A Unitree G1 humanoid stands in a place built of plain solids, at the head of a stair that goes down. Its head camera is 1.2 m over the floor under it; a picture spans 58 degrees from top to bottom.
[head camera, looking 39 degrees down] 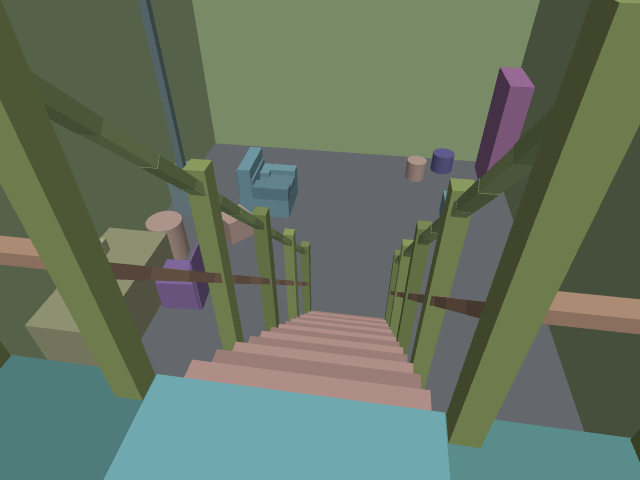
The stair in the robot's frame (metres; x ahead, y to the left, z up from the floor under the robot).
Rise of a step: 0.20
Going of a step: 0.20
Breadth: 0.90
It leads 8 degrees to the right of straight ahead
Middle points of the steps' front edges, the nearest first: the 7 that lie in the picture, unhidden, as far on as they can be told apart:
0.74 0.08 0.00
0.94 0.05 -0.20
1.13 0.02 -0.40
1.33 -0.01 -0.60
1.53 -0.04 -0.80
1.73 -0.07 -1.00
1.92 -0.10 -1.20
